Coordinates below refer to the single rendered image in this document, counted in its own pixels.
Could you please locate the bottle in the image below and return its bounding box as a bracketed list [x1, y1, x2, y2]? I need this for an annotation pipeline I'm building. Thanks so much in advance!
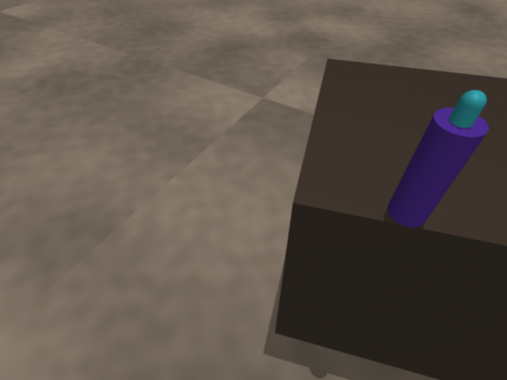
[387, 90, 489, 227]

